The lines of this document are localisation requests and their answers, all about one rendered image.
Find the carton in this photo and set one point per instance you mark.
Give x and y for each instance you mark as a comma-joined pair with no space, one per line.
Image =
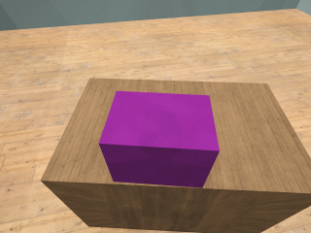
160,138

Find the pedestal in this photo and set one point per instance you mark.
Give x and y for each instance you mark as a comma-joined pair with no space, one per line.
261,176

